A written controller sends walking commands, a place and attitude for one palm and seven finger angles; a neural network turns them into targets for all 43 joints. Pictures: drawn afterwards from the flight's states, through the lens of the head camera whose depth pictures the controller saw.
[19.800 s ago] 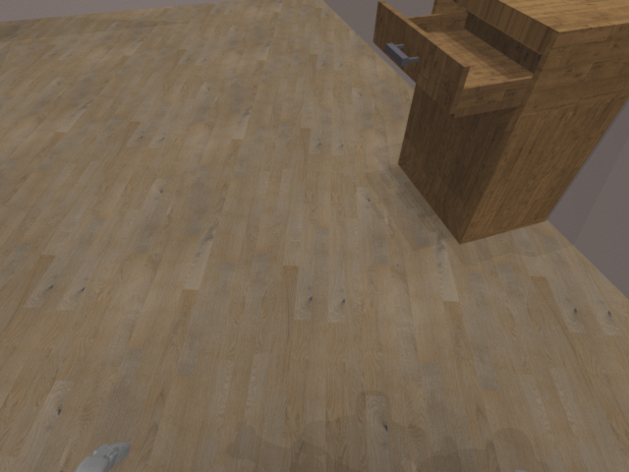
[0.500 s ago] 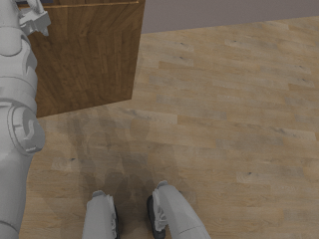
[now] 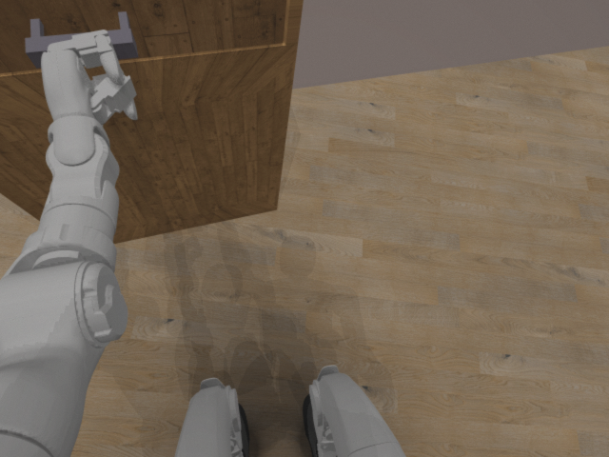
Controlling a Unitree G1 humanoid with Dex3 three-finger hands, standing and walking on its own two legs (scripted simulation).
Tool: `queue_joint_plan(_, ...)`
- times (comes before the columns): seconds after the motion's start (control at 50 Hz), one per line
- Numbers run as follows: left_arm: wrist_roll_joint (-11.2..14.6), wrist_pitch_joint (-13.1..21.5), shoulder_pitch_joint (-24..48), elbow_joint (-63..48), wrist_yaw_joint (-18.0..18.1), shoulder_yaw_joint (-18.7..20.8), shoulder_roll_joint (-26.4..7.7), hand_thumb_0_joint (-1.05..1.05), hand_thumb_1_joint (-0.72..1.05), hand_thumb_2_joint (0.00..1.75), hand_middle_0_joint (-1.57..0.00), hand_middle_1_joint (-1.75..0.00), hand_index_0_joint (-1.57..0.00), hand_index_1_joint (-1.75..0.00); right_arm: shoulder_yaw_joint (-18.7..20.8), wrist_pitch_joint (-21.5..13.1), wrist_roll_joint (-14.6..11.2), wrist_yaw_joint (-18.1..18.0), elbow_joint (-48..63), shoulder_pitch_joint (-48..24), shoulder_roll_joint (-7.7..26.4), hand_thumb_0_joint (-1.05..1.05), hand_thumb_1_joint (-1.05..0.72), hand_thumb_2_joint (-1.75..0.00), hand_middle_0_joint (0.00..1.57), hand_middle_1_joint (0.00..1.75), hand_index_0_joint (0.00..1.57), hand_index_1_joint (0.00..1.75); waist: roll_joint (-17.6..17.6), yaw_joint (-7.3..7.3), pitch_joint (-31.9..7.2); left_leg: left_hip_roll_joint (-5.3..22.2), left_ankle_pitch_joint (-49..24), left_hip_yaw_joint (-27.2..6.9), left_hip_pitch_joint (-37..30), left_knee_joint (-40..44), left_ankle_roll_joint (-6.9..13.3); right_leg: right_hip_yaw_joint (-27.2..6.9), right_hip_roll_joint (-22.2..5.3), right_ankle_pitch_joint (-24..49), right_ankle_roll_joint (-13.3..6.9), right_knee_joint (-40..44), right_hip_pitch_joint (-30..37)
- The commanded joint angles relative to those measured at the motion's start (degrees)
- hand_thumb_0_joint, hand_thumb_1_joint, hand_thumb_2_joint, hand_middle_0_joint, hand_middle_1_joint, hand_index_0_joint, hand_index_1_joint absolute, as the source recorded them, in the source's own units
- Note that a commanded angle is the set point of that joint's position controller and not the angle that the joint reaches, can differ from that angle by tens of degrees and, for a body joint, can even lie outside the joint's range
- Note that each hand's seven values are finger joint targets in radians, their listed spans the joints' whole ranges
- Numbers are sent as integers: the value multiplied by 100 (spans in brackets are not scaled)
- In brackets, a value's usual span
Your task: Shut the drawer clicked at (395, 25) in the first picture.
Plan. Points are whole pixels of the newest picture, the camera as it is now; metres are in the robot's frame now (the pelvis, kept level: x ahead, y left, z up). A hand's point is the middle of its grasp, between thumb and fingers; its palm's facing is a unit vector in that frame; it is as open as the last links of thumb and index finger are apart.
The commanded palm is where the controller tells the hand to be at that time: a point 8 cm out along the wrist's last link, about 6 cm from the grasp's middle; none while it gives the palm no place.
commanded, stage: pull the fist back off the drawer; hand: left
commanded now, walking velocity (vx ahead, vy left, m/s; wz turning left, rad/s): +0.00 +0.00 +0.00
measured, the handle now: (82, 35) +0.64 +0.20 +0.06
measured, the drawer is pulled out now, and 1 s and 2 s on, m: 0.00 0.00 0.00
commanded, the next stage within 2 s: draw the hand back to the body in 0.04 s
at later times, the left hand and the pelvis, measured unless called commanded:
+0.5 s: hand (55, 126) +0.46 +0.19 +0.13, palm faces +0.18 -0.98 -0.02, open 3.3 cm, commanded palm +0.41 +0.22 +0.13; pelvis +0.06 -0.01 +0.06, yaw +2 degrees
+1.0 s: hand out of the picture +0.30 +0.22 +0.21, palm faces +0.30 -0.91 -0.27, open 3.3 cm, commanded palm +0.25 +0.26 +0.23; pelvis +0.04 -0.01 +0.11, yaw +3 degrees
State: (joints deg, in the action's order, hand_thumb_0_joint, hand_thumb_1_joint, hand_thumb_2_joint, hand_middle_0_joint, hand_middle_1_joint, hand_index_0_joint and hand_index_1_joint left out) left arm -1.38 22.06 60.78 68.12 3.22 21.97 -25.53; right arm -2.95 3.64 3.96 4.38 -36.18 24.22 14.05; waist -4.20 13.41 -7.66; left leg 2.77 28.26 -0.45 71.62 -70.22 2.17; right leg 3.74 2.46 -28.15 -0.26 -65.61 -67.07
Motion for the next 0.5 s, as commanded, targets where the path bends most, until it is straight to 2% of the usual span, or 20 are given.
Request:
queue_joint_plan(0.0, 80, 511, 2288, -1250, 32, -1, -1017, 0, 90, 90, -140, -160, -140, -160, 437, 21, -11, -89, 182, 1150, 1082, 0, -90, -90, 20, 30, 20, 30, -368, 92, -3024, -98, -2232, -357, -2868, 731, -22, -114, 146, 1863, -78, 816, 1440)
queue_joint_plan(0.04, 67, 614, 2386, -1343, 46, 5, -993, 0, 90, 90, -140, -160, -140, -160, 461, 36, 2, -90, 151, 1133, 1062, 0, -90, -90, 20, 30, 20, 30, -342, 114, -2862, -117, -2221, -305, -2806, 709, -8, -148, 142, 1945, -63, 831, 1471)
queue_joint_plan(0.06, 82, 686, 2331, -1408, 33, 43, -1012, 0, 90, 90, -140, -160, -140, -160, 481, 42, -4, -93, 146, 1115, 1048, 0, -90, -90, 20, 30, 20, 30, -313, 79, -2936, -133, -2278, -269, -2815, 691, -5, -183, 140, 2061, -64, 835, 1594)
queue_joint_plan(0.08, 70, 790, 2314, -1539, 19, 117, -1126, 0, 90, 90, -140, -160, -140, -160, 493, 43, 0, -105, 155, 1117, 1057, 0, -90, -90, 20, 30, 20, 30, -478, 19, -3066, -127, -2513, -279, -3035, 676, -26, -185, 137, 2239, -90, 769, 1574)
queue_joint_plan(0.1, 101, 863, 2265, -1611, -17, 16, -963, 0, 90, 90, -140, -160, -140, -160, 510, 55, 4, -104, 146, 1097, 1030, 0, -90, -90, 20, 30, 20, 30, -570, 28, -3207, -132, -2789, -282, -3243, 665, -47, -172, 125, 2445, -90, 750, 1587)
queue_joint_plan(0.12, 121, 925, 2093, -1640, -52, 78, -983, 0, 90, 90, -140, -160, -140, -160, 524, 67, 9, -100, 139, 1080, 1015, 0, -90, -90, 20, 30, 20, 30, -645, -74, -3312, -137, -3005, -264, -3338, 633, -68, -179, 120, 2623, -97, 716, 1669)
queue_joint_plan(0.16, 222, 952, 1234, -2221, -173, 103, -951, 0, 90, 90, -140, -160, -140, -160, 572, 127, -50, -67, 333, 994, 1000, 0, -90, -90, 20, 30, 20, 30, -799, -397, -3833, -144, -3608, -201, -3859, 799, -112, -188, 120, 3147, -118, 782, 2234)
queue_joint_plan(0.18, 289, 891, 726, -2458, -258, -25, -789, 0, 90, 90, -140, -160, -140, -160, 588, 154, -90, -51, 441, 957, 995, 0, -90, -90, 20, 30, 20, 30, -965, -513, -4052, -143, -4032, -188, -4217, 861, -126, -186, 130, 3385, -125, 829, 2369)
queue_joint_plan(0.2, 381, 785, 303, -2764, -325, -57, -707, 0, 90, 90, -140, -160, -140, -160, 602, 190, -150, -46, 515, 899, 965, 0, -90, -90, 20, 30, 20, 30, -902, -595, -4119, -135, -4286, -145, -4368, 944, -125, -180, 122, 3645, -110, 938, 2622)
queue_joint_plan(0.26, 712, 288, -647, -3464, -505, -270, -390, 0, 90, 90, -140, -160, -140, -160, 629, 258, -324, -74, 742, 728, 945, 0, -90, -90, 20, 30, 20, 30, -279, -660, -3638, -182, -4109, -22, -4182, 1341, -41, -181, 142, 4135, -50, 1332, 3447)
queue_joint_plan(0.28, 836, 152, -963, -3648, -535, -253, -347, 0, 90, 90, -140, -160, -140, -160, 634, 239, -377, -114, 798, 699, 942, 0, -90, -90, 20, 30, 20, 30, 73, -677, -3559, -201, -4022, 8, -4066, 1426, -5, -204, 133, 4338, -37, 1403, 3751)
queue_joint_plan(0.3, 940, 61, -1013, -3986, -541, -262, -322, 0, 90, 90, -140, -160, -140, -160, 629, 212, -435, -156, 833, 584, 922, 0, -90, -90, 20, 30, 20, 30, 106, -694, -3379, -220, -3834, 69, -3989, 1550, 10, -243, 112, 4495, -12, 1515, 3950)
queue_joint_plan(0.32, 1035, -16, -1215, -4134, -534, -272, -224, 0, 90, 90, -140, -160, -140, -160, 631, 171, -468, -193, 864, 535, 896, 0, -90, -90, 20, 30, 20, 30, 334, -700, -3186, -242, -3639, 100, -3903, 1659, 25, -234, 109, 4530, 4, 1610, 4137)
queue_joint_plan(0.36, 1123, 27, -1379, -4662, -497, -345, -155, 0, 90, 90, -140, -160, -140, -160, 610, 71, -503, -252, 879, 383, 865, 0, -90, -90, 20, 30, 20, 30, 358, -739, -2843, -266, -3395, 130, -3954, 1844, 29, -249, 98, 4441, 9, 1755, 4288)
queue_joint_plan(0.38, 1113, 101, -1422, -4979, -475, -458, -102, 0, 90, 90, -140, -160, -140, -160, 596, 10, -526, -279, 888, 281, 854, 0, -90, -90, 20, 30, 20, 30, 53, -743, -2659, -259, -3433, 128, -4169, 1893, 22, -258, 94, 4293, -18, 1803, 4146)
queue_joint_plan(0.4, 1091, 169, -1535, -5185, -462, -597, 35, 0, 90, 90, -140, -160, -140, -160, 594, -46, -521, -286, 851, 226, 821, 0, -90, -90, 20, 30, 20, 30, -120, -746, -2627, -232, -3601, 84, -4465, 1953, 4, -221, 101, 4141, -21, 1825, 4013)
queue_joint_plan(0.42, 1061, 191, -1835, -5163, -481, -793, 236, 0, 90, 90, -140, -160, -140, -160, 588, -89, -533, -282, 833, 161, 795, 0, -90, -90, 20, 30, 20, 30, -200, -754, -2351, -209, -3675, 48, -4630, 2009, -12, -180, 111, 3911, -34, 1896, 3834)
queue_joint_plan(0.44, 1042, 185, -2122, -5111, -495, -811, 250, 0, 90, 90, -140, -160, -140, -160, 599, -114, -531, -287, 812, 116, 805, 0, -90, -90, 20, 30, 20, 30, -119, -764, -2177, -178, -3661, 20, -4694, 2072, -24, -153, 117, 3738, -33, 1952, 3757)
queue_joint_plan(0.46, 1025, 151, -2266, -5160, -559, -1028, 421, 0, 90, 90, -140, -160, -140, -160, 589, -141, -535, -291, 817, 42, 804, 0, -90, -90, 20, 30, 20, 30, -183, -737, -2009, -166, -3701, -7, -4793, 2133, -35, -139, 110, 3640, -36, 1999, 3694)
queue_joint_plan(0.48, 1046, 85, -2481, -5170, -619, -1009, 389, 0, 90, 90, -140, -160, -140, -160, 602, -162, -557, -296, 851, 2, 814, 0, -90, -90, 20, 30, 20, 30, -156, -798, -1921, -175, -3730, 5, -4835, 2177, -30, -142, 104, 3634, -53, 2051, 3776)
